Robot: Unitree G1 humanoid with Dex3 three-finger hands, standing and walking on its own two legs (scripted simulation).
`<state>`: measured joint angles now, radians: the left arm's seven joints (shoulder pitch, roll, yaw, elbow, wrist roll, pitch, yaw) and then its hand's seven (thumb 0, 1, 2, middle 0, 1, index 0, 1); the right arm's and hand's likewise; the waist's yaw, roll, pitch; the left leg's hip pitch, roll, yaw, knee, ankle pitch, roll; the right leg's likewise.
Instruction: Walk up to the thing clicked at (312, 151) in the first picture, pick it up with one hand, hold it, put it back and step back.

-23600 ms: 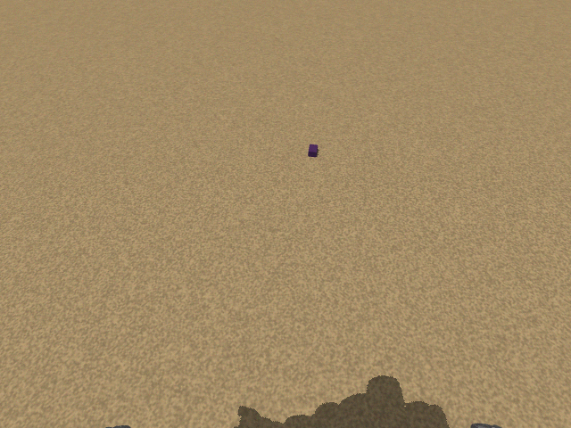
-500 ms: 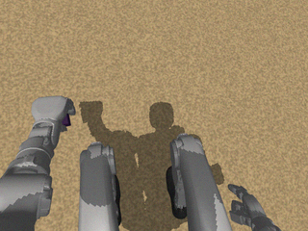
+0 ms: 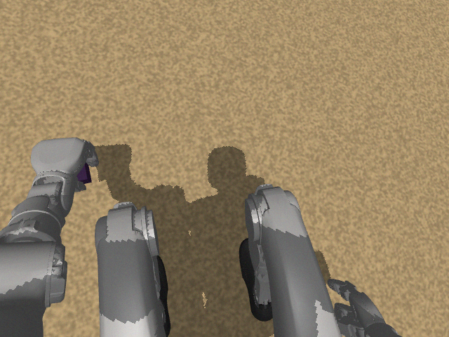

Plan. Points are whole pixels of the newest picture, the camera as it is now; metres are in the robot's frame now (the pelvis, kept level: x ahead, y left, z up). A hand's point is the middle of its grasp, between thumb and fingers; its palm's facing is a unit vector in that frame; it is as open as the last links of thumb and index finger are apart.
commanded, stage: crouch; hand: left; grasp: from above
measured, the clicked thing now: (75, 169) +0.42 +0.27 -0.20
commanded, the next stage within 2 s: lower in 0.02 s
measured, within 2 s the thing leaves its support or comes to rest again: rests again in 1.52 s
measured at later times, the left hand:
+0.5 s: hand (84, 179) +0.40 +0.26 -0.23, palm faces -0.47 -0.06 -0.88, open 6.8 cm
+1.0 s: hand (92, 180) +0.41 +0.26 -0.28, palm faces -0.48 -0.10 -0.87, open 6.8 cm
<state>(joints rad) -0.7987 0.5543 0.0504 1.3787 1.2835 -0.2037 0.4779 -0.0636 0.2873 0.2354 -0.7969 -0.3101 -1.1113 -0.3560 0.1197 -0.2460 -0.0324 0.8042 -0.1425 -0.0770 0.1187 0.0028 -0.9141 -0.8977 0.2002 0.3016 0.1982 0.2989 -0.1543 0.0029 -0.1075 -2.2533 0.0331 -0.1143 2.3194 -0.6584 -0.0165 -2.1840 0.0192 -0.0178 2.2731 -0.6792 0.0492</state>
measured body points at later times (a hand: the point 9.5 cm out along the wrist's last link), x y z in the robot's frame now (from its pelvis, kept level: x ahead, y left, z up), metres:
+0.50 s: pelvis +0.00 +0.00 -0.04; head +0.23 +0.06 +0.35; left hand +0.42 +0.26 -0.18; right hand +0.07 -0.28 -0.15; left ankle +0.09 +0.13 -0.32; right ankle +0.10 -0.13 -0.32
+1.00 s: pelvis +0.01 +0.00 -0.07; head +0.25 +0.07 +0.31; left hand +0.43 +0.26 -0.23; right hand +0.06 -0.28 -0.17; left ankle +0.09 +0.13 -0.32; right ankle +0.10 -0.13 -0.32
